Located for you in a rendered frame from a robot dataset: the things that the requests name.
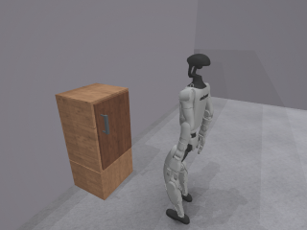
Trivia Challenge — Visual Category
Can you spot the robot right upper arm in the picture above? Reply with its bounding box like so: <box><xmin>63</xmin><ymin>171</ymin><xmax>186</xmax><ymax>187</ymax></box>
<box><xmin>203</xmin><ymin>82</ymin><xmax>214</xmax><ymax>118</ymax></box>

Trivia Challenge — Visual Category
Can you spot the robot right foot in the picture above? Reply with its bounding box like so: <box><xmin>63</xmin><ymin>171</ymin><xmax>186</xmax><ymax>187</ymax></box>
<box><xmin>181</xmin><ymin>191</ymin><xmax>192</xmax><ymax>202</ymax></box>

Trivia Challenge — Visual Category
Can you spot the left robot hand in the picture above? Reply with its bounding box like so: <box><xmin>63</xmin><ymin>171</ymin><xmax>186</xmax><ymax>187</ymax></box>
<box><xmin>166</xmin><ymin>157</ymin><xmax>182</xmax><ymax>181</ymax></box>

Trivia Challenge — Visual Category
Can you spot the cupboard door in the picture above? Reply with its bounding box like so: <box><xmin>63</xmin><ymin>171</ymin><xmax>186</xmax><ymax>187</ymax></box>
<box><xmin>93</xmin><ymin>91</ymin><xmax>131</xmax><ymax>171</ymax></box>

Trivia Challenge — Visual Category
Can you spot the robot left upper arm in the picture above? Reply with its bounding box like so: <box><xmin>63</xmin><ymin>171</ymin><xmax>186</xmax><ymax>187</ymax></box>
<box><xmin>178</xmin><ymin>87</ymin><xmax>195</xmax><ymax>131</ymax></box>

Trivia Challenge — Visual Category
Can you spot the right robot forearm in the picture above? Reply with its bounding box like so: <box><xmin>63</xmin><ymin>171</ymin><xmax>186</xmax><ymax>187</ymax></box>
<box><xmin>198</xmin><ymin>115</ymin><xmax>213</xmax><ymax>138</ymax></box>

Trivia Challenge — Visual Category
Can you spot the right robot hand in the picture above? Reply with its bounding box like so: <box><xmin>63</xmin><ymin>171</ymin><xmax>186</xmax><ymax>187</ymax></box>
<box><xmin>193</xmin><ymin>136</ymin><xmax>206</xmax><ymax>154</ymax></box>

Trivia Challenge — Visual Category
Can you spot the robot left shin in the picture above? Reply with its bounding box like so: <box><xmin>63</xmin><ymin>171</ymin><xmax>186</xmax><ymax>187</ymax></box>
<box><xmin>164</xmin><ymin>181</ymin><xmax>184</xmax><ymax>218</ymax></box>

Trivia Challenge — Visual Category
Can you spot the left robot forearm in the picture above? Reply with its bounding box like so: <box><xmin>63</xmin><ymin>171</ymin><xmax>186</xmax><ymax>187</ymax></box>
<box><xmin>174</xmin><ymin>123</ymin><xmax>192</xmax><ymax>161</ymax></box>

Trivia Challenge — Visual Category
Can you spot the handle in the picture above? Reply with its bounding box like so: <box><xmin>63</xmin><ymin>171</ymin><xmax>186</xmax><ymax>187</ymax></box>
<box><xmin>100</xmin><ymin>114</ymin><xmax>110</xmax><ymax>135</ymax></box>

